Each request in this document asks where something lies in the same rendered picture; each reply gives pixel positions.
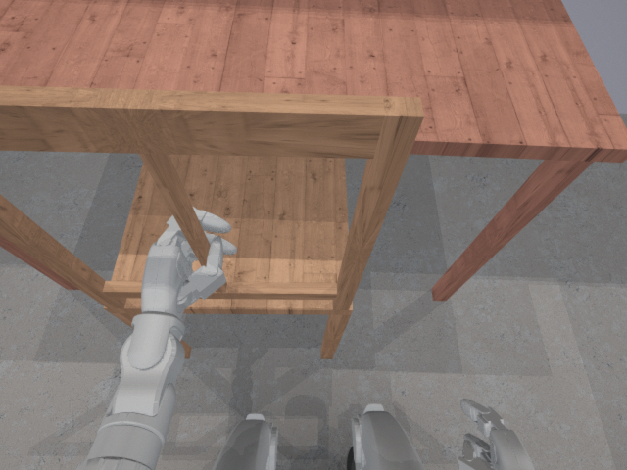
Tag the robot left forearm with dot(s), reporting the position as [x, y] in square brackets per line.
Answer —
[136, 423]

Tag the robot right hand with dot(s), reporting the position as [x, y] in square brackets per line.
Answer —
[505, 451]

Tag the robot thigh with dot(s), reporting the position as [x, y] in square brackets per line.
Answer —
[381, 443]
[252, 445]

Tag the table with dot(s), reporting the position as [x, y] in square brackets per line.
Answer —
[496, 78]

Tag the left robot thigh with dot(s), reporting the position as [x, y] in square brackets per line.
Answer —
[252, 445]

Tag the chair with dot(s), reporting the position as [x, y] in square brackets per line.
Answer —
[270, 164]

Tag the robot left hand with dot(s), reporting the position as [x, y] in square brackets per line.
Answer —
[169, 264]

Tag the right robot thigh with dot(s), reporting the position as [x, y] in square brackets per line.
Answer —
[381, 443]

